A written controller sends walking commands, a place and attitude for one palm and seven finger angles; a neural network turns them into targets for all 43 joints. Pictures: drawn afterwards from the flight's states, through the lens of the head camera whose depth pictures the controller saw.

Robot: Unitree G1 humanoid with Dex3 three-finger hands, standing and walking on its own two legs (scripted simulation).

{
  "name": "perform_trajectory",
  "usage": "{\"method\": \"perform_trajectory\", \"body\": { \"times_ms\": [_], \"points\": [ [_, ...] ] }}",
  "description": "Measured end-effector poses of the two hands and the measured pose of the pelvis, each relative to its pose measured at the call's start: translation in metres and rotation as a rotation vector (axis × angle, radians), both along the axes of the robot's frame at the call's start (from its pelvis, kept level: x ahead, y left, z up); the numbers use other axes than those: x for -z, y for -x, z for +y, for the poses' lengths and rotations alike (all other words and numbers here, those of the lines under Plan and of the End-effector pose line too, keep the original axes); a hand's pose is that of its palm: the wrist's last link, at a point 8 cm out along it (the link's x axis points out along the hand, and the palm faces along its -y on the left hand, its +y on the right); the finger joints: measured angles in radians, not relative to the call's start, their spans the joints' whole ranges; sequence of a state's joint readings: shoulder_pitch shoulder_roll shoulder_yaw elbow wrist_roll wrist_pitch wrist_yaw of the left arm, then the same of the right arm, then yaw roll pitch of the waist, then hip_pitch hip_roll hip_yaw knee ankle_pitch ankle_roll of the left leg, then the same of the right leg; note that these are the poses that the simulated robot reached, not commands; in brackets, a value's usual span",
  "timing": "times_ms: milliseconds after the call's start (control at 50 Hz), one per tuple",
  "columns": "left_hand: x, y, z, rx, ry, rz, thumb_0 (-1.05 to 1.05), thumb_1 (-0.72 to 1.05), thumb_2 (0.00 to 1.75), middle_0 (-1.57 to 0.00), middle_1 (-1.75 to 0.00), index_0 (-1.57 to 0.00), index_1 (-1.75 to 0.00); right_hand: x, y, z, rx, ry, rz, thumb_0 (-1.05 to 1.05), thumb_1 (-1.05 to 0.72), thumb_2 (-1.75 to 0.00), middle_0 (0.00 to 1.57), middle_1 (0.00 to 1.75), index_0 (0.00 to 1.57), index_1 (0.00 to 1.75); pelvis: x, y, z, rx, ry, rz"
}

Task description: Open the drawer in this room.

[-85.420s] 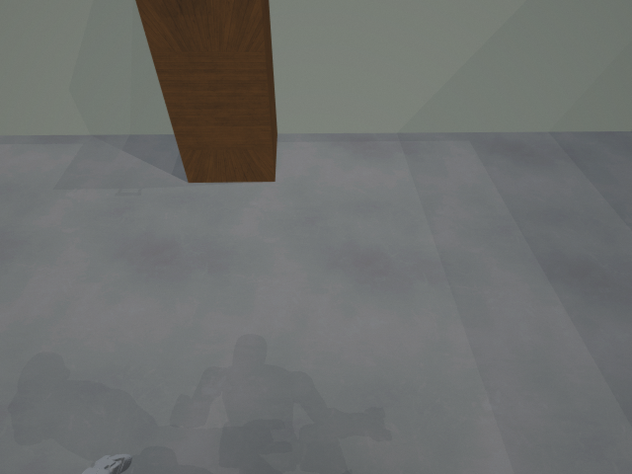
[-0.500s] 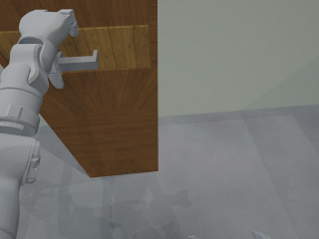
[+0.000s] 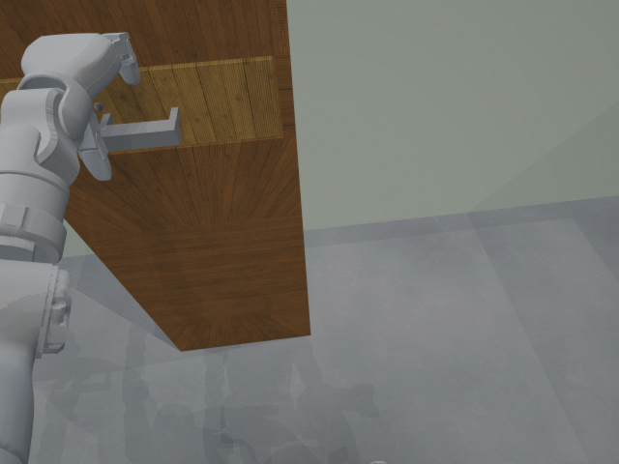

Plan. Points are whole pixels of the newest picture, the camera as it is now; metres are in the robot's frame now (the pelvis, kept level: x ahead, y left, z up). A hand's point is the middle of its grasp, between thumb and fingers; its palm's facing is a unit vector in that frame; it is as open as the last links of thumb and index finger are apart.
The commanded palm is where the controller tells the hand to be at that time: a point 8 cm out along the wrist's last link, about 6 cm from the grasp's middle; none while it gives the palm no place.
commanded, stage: lift the fingers back up to retry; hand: left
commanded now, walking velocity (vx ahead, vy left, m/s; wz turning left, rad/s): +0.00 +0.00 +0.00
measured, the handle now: (139, 126) +0.54 +0.22 +0.15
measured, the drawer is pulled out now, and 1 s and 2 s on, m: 0.00 0.00 0.00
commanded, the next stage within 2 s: re-aim the fingers above the handle in 0.16 s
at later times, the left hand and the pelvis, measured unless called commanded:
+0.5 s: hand (97, 106) +0.50 +0.24 +0.21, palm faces +0.02 +0.02 -1.00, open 13.4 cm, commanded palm +0.49 +0.26 +0.26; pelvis +0.01 +0.00 +0.01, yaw +0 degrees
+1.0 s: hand (98, 106) +0.50 +0.24 +0.21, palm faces +0.03 +0.03 -1.00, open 13.4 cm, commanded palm +0.48 +0.26 +0.26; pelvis +0.01 +0.00 +0.01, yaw +0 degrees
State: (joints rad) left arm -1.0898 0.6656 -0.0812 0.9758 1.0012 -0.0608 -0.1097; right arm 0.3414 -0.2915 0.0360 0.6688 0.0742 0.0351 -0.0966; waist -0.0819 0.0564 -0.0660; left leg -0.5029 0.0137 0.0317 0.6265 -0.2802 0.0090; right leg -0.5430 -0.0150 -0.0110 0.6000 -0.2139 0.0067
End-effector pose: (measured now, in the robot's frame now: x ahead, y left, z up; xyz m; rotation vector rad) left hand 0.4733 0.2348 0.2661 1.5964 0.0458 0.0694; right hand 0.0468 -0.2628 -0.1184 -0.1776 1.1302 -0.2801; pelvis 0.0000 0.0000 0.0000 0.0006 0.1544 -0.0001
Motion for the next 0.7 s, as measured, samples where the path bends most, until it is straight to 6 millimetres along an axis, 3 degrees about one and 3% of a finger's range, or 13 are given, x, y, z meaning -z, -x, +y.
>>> {"method": "perform_trajectory", "body": {
  "times_ms": [400, 700],
  "points": [
    [0.0, 0.0, 0.002, 0.019, 0.0, -0.011, 0.0, -0.49, 0.3, -0.42, -1.23, -0.39, -1.23, -0.008, -0.035, -0.004, -0.034, 0.008, -0.054, 0.01, -0.91, -0.9, 0.2, 0.3, 0.21, 0.3, -0.005, -0.007, -0.002, -0.006, 0.002, -0.008],
    [0.0, 0.0, 0.002, 0.015, 0.002, -0.011, 0.0, -0.49, 0.3, -0.41, -1.23, -0.38, -1.24, -0.007, -0.032, -0.001, -0.029, -0.004, -0.038, 0.01, -0.91, -0.9, 0.2, 0.3, 0.21, 0.3, -0.007, -0.009, -0.001, -0.003, 0.0, -0.015]
  ]
}}
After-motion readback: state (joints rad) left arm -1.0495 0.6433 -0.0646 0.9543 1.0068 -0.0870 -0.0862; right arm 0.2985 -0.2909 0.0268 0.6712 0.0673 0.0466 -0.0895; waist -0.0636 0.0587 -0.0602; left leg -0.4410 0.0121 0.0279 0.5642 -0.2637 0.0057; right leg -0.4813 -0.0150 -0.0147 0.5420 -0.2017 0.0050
